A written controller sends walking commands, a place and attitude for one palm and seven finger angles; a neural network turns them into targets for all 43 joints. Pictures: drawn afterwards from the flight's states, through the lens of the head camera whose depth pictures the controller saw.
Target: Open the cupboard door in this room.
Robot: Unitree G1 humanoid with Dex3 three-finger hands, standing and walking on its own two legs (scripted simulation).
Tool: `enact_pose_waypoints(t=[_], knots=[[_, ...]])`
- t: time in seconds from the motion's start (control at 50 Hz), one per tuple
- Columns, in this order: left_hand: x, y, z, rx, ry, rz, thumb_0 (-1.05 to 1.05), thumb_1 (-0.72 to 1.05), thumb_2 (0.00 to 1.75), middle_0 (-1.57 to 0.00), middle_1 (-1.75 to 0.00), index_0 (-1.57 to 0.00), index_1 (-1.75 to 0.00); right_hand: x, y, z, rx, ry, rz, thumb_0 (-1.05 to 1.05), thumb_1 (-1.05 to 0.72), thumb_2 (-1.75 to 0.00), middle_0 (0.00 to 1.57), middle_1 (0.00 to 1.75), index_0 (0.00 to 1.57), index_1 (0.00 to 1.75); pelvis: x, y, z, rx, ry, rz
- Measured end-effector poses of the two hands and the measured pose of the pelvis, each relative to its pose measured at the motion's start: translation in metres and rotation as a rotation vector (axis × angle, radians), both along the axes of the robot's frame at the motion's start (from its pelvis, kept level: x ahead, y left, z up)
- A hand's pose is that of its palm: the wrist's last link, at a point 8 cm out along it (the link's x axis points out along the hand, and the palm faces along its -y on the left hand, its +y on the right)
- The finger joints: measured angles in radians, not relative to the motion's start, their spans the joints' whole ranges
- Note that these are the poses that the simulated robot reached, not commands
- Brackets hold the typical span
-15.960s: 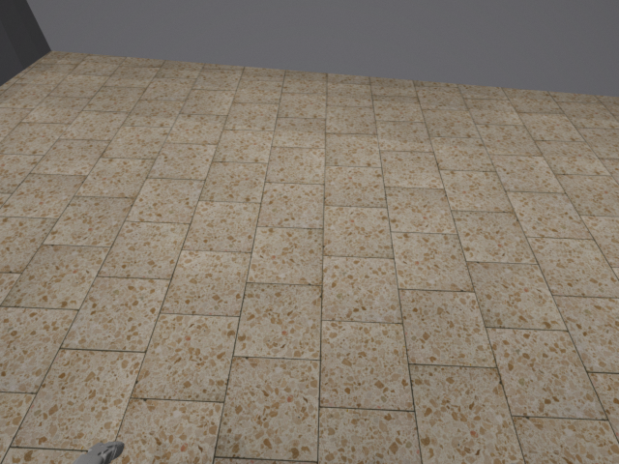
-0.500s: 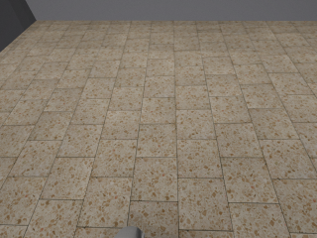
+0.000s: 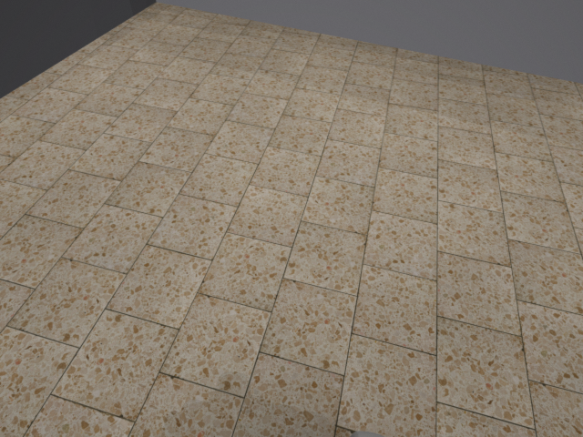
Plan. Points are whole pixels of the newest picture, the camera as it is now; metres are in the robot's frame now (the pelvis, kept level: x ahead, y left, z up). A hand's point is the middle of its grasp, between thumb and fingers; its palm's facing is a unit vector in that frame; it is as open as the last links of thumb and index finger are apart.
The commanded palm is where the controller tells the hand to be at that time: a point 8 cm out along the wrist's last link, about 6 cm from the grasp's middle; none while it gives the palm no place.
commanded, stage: turn or walk to find it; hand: left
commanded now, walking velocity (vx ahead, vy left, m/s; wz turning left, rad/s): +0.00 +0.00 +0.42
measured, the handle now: out of the picture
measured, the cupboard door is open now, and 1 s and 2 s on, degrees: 0 0 0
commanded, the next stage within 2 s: stand and wait in 0.10 s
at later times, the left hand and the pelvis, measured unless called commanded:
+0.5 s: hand out of the picture -0.03 +0.16 -0.16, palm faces +0.27 -0.92 -0.27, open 7.3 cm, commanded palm none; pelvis -0.03 -0.05 +0.00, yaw +15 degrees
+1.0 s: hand out of the picture -0.06 +0.19 -0.16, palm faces +0.47 -0.84 -0.28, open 7.4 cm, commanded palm none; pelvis -0.06 -0.04 +0.00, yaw +28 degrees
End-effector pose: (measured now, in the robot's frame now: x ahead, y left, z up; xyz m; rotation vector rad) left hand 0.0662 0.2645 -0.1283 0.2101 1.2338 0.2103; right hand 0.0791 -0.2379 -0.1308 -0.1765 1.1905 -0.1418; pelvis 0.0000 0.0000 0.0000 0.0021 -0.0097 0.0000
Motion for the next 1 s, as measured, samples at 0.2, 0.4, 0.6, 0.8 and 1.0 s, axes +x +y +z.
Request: enact_pose_waypoints(t=[0.2,0.4,0.6,0.8,1.0], knots=[[-0.006,-0.053,0.016,0.033,-0.113,0.03,0.01,0.91,0.9,-0.2,-0.3,-0.2,-0.3,-0.022,-0.044,-0.03,0.045,0.089,0.022,0.0,-0.91,-0.9,0.2,0.3,0.2,0.3,-0.011,-0.04,-0.007,0.031,-0.012,0.101],[-0.073,-0.073,0.014,0.007,-0.026,0.165,0.01,0.91,0.9,-0.2,-0.3,-0.21,-0.3,-0.021,-0.06,-0.021,0.021,0.152,0.119,0.0,-0.91,-0.9,0.19,0.3,0.19,0.3,-0.021,-0.052,0.001,0.046,-0.014,0.203],[-0.161,-0.042,-0.016,-0.027,0.056,0.338,0.01,0.91,0.9,-0.2,-0.3,-0.21,-0.3,0.029,-0.012,-0.01,-0.038,0.05,0.309,0.0,-0.91,-0.9,0.19,0.3,0.19,0.3,-0.043,-0.028,-0.011,0.009,-0.008,0.323],[-0.19,-0.015,-0.011,-0.029,0.051,0.427,0.01,0.91,0.9,-0.2,-0.3,-0.2,-0.3,0.042,0.03,0.011,-0.043,-0.031,0.419,0.0,-0.91,-0.9,0.2,0.3,0.2,0.3,-0.058,-0.015,-0.002,-0.012,-0.006,0.398],[-0.157,-0.033,0.007,0.027,-0.071,0.437,0.01,0.91,0.9,-0.2,-0.3,-0.2,-0.3,0.036,0.009,-0.01,0.001,0.029,0.445,0.0,-0.9,-0.9,0.2,0.3,0.2,0.3,-0.056,-0.041,-0.004,0.002,0.008,0.489]])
